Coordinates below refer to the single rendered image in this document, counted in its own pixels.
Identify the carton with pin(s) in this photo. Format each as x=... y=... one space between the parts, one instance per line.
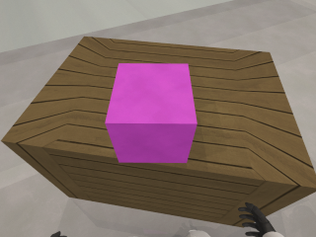
x=152 y=116

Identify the right robot hand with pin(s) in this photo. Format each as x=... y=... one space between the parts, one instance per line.
x=262 y=224

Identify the pedestal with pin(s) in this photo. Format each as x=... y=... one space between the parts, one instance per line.
x=247 y=145

